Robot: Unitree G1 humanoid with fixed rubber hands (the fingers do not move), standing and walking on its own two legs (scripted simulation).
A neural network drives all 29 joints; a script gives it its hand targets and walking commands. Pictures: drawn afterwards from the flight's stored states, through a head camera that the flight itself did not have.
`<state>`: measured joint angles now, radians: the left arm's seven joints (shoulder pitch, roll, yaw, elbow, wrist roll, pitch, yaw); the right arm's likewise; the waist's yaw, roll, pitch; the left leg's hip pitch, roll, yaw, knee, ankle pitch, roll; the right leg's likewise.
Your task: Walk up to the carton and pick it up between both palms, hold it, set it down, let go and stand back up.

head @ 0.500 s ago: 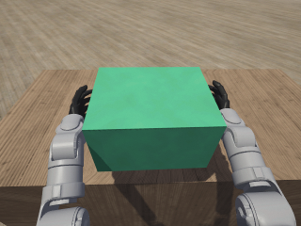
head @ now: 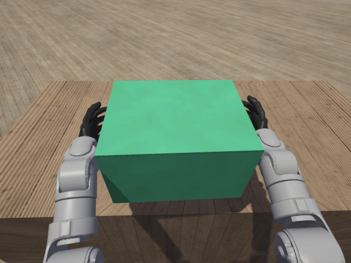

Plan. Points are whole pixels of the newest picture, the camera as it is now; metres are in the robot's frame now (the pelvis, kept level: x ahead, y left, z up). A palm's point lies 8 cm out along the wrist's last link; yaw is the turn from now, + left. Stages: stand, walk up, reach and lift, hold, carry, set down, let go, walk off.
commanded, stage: hold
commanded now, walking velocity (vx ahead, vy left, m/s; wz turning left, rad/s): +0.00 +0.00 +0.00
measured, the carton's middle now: (176, 137) +0.36 +0.01 +0.14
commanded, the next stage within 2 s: set down in 1.20 s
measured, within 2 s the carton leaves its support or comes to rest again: neither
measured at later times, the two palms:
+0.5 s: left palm (91, 135) +0.35 +0.19 +0.16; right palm (257, 129) +0.36 -0.18 +0.16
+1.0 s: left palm (90, 135) +0.35 +0.19 +0.16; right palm (257, 128) +0.36 -0.18 +0.16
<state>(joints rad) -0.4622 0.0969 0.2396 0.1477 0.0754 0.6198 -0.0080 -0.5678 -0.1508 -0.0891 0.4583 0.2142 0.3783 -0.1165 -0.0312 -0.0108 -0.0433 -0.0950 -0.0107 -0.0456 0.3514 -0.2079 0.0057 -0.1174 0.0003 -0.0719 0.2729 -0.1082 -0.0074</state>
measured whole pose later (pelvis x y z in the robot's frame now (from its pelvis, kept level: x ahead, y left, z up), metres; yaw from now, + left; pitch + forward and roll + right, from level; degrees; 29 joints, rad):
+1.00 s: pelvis +0.00 +0.00 +0.00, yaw +0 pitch -3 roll -1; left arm -0.49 0.10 0.24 0.18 0.08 0.62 -0.01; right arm -0.59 -0.15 -0.09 0.49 0.21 0.38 -0.12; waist -0.03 -0.01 -0.05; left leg -0.10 -0.01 -0.04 0.35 -0.20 0.00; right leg -0.12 0.00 -0.07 0.27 -0.11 -0.01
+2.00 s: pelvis +0.03 +0.02 +0.00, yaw +0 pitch -1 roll -2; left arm -0.50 0.12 0.19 0.46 0.06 0.24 -0.04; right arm -0.48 -0.09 -0.16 0.58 0.12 0.05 -0.10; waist -0.05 -0.02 -0.03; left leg -0.11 -0.01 -0.04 0.39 -0.27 0.02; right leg -0.10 0.00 -0.07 0.26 -0.14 0.02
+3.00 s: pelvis +0.04 +0.02 +0.00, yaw -1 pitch +7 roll -2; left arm -0.69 0.20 0.18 1.02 0.02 -0.10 -0.06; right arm -0.58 -0.03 -0.31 0.82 -0.07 -0.09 -0.08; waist -0.03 0.00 -0.06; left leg -0.25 -0.02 -0.03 0.39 -0.26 0.03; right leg -0.27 -0.01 -0.05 0.28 -0.14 0.02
